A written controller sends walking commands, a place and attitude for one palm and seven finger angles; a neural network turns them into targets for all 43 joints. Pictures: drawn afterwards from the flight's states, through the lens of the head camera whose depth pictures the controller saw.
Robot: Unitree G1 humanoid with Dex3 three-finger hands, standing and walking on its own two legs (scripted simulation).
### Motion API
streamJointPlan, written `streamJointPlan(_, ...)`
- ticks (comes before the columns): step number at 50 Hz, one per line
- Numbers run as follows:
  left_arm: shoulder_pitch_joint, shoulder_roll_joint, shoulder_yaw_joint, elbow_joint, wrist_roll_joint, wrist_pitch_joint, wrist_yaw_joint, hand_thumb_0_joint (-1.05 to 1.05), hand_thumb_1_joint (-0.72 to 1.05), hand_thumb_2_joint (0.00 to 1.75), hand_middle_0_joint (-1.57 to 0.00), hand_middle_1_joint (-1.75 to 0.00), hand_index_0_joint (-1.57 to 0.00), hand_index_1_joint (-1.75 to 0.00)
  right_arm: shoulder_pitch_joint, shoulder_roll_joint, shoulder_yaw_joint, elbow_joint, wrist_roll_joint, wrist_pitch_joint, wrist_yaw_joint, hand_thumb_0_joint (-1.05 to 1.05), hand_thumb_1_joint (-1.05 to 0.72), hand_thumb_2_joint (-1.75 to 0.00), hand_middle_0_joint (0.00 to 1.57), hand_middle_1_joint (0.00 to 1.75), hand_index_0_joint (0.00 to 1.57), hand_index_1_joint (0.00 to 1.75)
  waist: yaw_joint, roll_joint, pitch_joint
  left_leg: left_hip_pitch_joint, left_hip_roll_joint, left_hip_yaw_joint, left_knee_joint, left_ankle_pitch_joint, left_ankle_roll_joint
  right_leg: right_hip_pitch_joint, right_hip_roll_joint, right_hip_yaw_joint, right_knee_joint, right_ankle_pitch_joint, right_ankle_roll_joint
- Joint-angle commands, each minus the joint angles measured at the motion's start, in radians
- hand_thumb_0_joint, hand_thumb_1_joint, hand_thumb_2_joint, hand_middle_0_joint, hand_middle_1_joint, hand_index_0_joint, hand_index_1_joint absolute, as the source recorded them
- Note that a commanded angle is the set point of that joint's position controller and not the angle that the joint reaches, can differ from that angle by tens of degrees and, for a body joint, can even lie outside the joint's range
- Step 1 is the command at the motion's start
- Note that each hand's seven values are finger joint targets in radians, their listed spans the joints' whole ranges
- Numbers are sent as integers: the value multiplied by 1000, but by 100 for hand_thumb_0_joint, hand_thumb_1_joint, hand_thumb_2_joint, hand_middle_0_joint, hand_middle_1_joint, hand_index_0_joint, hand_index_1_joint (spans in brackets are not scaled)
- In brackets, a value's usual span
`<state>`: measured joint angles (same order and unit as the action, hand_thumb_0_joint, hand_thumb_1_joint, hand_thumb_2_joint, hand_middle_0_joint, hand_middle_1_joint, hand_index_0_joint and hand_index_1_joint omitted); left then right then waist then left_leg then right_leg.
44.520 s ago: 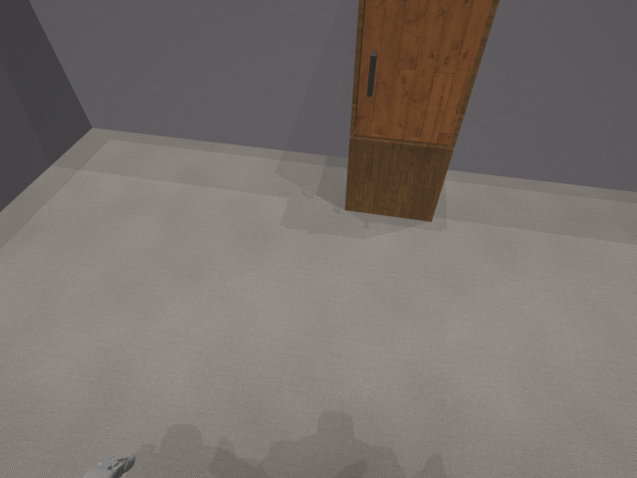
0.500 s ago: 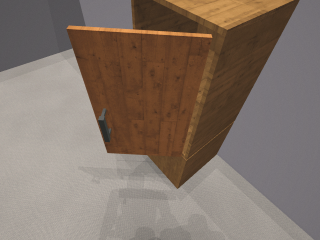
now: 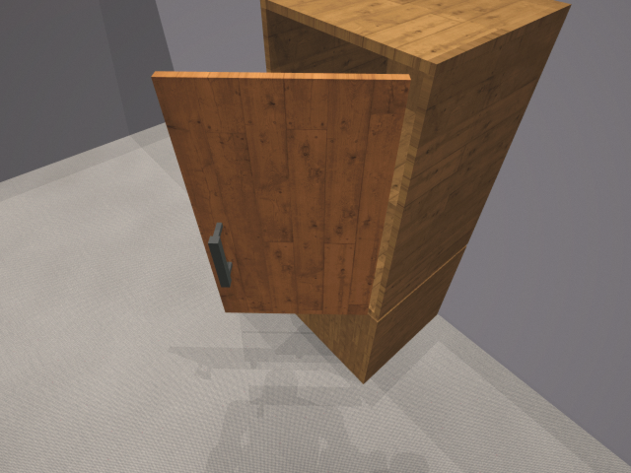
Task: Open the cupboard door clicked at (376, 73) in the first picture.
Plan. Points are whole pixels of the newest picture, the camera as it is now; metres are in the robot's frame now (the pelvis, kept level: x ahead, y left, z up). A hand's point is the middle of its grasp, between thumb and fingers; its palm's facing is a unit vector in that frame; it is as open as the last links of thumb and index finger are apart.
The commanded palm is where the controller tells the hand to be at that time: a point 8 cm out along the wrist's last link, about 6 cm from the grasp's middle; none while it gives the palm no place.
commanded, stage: come to a stop and stand still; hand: left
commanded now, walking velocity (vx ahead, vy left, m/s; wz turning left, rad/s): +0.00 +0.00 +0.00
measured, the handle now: (222, 255) +0.52 +0.21 -0.09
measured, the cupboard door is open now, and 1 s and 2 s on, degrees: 48 48 48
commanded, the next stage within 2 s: look again from close up in 0.40 s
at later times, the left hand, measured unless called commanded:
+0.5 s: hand out of the picture -0.05 +0.17 -0.17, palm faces +0.01 -0.99 -0.15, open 7.4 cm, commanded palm none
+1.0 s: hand out of the picture -0.01 +0.18 -0.18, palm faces +0.01 -0.99 -0.13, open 7.4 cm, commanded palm none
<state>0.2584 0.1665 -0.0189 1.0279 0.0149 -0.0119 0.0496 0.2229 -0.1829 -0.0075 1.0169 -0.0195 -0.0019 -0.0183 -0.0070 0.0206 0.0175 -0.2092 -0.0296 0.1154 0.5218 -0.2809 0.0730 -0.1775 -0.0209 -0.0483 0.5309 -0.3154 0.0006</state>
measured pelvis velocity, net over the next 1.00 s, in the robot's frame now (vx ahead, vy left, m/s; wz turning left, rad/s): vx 0.00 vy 0.03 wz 0.00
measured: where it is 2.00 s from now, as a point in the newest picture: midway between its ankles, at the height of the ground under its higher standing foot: outside the picture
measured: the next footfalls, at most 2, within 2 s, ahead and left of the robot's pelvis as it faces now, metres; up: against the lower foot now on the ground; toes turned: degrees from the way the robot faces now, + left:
none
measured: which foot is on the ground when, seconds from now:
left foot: down 0.00-1.00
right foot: down 0.00-1.00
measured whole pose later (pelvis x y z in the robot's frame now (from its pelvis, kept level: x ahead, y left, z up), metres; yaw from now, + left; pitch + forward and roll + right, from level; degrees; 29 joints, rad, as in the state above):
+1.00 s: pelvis +0.00 +0.03 +0.01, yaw +0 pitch -1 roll -1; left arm 0.32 0.14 -0.02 1.10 0.02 -0.01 0.04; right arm 0.28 -0.14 0.01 1.13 -0.01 -0.03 -0.02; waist 0.00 -0.04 0.02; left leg -0.18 -0.07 0.13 0.39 -0.21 0.11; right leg -0.15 -0.05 -0.04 0.41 -0.24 0.04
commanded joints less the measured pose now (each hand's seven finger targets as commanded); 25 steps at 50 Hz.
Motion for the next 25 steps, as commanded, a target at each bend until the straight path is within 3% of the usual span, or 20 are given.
streamJointPlan(1, 50, 112, 18, -50, 2, -5, -1, 0, 90, 90, -20, -30, -20, -30, 33, -107, -15, -50, 2, -13, 3, 0, -90, -90, 20, 30, 20, 30, 2, -37, 111, -72, 132, -192, -189, -12, -18, -90, -75, 113, -134, 12, -52)
streamJointPlan(3, 53, 111, 18, -53, 4, -2, -5, 0, 90, 90, -20, -30, -20, -30, 39, -115, -18, -51, 1, -11, 6, 0, -90, -90, 20, 30, 20, 30, 0, -28, 118, -84, 133, -202, -226, -116, -19, -111, -68, 111, -145, -48, -49)
streamJointPlan(7, 82, 111, 19, -53, 6, -3, -9, 0, 90, 90, -20, -30, -20, -30, 47, -119, -19, -49, 0, -10, 8, 0, -90, -90, 20, 30, 20, 30, 5, -34, 87, -96, 133, -208, -242, -163, -17, -95, -69, 109, -163, -71, -43)
streamJointPlan(13, 108, 103, 16, -36, 2, -9, -12, 0, 90, 90, -20, -30, -20, -30, 72, -116, -13, -22, 3, -19, 7, 0, -90, -90, 20, 30, 20, 30, 4, -14, 39, -75, 140, -215, -252, -132, -17, -71, -74, 101, -162, -22, -43)
streamJointPlan(25, 154, 69, 3, 34, 1, -13, -10, 0, 90, 90, -20, -30, -20, -30, 114, -86, -3, 53, 13, -29, 0, 0, -90, -90, 20, 30, 20, 30, 9, -37, 55, -55, 141, -202, -251, -36, -19, -37, -86, 85, -173, 87, -34)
